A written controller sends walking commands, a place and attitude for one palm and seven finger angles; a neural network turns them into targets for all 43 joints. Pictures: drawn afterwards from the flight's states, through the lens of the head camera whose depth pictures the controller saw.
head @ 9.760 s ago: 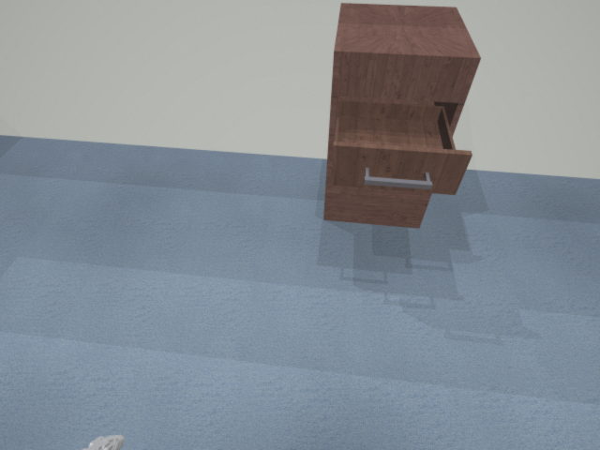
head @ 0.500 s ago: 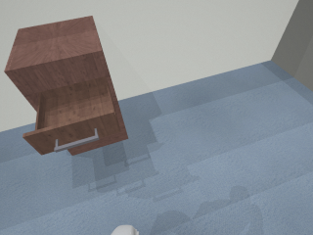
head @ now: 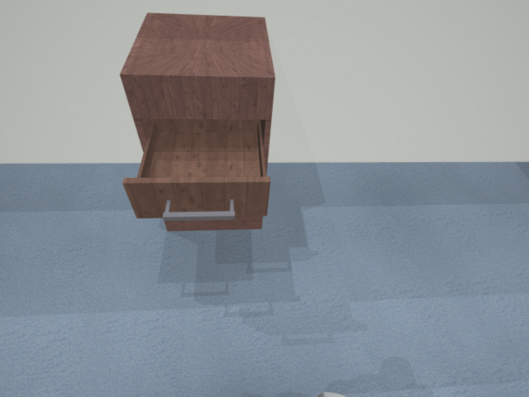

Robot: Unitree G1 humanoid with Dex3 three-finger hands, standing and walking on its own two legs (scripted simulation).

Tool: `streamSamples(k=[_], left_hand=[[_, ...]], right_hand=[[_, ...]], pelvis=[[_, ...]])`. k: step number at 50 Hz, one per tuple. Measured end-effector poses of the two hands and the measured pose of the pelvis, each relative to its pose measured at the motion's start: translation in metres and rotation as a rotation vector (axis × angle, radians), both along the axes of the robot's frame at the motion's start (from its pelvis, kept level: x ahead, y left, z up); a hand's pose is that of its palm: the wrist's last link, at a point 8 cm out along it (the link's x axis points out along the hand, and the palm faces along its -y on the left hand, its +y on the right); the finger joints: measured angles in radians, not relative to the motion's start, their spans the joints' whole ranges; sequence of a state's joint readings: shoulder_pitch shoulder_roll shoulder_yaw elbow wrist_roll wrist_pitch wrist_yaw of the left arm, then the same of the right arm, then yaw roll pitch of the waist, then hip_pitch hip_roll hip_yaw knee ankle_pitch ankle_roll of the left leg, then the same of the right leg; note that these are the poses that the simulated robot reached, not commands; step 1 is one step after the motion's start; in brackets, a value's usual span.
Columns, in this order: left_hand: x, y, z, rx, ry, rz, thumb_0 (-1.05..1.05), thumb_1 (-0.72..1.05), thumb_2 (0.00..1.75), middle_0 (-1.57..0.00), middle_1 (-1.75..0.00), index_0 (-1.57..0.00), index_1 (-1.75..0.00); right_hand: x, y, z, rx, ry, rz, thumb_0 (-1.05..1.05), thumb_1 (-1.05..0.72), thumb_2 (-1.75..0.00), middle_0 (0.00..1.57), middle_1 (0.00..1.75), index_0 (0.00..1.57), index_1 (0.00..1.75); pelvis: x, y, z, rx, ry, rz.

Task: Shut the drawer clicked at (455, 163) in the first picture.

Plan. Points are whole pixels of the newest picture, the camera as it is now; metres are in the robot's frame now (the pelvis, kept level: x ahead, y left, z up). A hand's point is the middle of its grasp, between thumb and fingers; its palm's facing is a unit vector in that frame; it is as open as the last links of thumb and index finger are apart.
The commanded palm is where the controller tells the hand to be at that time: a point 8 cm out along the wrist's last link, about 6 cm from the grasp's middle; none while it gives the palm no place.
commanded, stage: take the last steps up to it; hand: left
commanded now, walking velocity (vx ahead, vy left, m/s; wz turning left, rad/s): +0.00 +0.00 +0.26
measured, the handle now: (200, 210) +0.60 +0.22 -0.23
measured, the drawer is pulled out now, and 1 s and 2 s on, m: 0.28 0.28 0.28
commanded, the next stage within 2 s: come to a stop and stand still in 1.18 s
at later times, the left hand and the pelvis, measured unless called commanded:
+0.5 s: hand out of the picture -0.03 +0.10 -0.15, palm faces +0.17 -0.96 -0.22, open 7.3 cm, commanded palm none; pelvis +0.03 -0.06 +0.01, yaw +6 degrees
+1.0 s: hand (171, 389) +0.16 +0.17 -0.18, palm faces +0.16 -0.98 -0.16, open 7.4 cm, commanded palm none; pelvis +0.19 +0.00 +0.00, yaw +3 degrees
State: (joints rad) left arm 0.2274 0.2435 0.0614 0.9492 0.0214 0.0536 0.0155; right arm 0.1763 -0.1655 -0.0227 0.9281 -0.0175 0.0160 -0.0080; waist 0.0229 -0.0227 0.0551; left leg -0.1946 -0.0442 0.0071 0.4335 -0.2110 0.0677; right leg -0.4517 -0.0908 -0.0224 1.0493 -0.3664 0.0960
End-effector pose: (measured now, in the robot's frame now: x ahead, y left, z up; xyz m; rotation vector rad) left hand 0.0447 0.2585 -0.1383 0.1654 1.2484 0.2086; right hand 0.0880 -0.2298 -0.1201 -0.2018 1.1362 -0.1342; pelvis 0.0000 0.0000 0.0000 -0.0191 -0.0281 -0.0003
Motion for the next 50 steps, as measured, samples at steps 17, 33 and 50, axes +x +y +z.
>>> streamSamples(k=[17,33,50], left_hand=[[-0.017,-0.081,0.018,0.016,-0.052,0.033,0.01,0.91,0.9,-0.2,-0.3,-0.2,-0.3],[-0.113,-0.135,0.012,-0.131,0.341,0.248,0.01,0.91,0.9,-0.2,-0.3,-0.2,-0.3],[0.104,-0.038,-0.016,-0.099,0.129,0.118,0.01,0.91,0.9,-0.19,-0.3,-0.19,-0.3]], right_hand=[[-0.087,-0.057,-0.039,0.083,0.25,-0.049,0.01,-0.91,-0.9,0.2,0.3,0.2,0.29],[0.044,-0.039,-0.031,0.063,0.204,0.069,0.01,-0.91,-0.9,0.19,0.3,0.2,0.29],[0.196,0.012,-0.006,0.014,-0.076,0.009,-0.06,-0.96,-0.9,0.2,0.3,0.2,0.29]], pelvis=[[0.005,-0.054,-0.001,0.049,-0.006,0.068],[0.077,-0.044,0.0,0.023,0.029,0.11],[0.189,0.003,-0.003,0.036,-0.004,0.057]])
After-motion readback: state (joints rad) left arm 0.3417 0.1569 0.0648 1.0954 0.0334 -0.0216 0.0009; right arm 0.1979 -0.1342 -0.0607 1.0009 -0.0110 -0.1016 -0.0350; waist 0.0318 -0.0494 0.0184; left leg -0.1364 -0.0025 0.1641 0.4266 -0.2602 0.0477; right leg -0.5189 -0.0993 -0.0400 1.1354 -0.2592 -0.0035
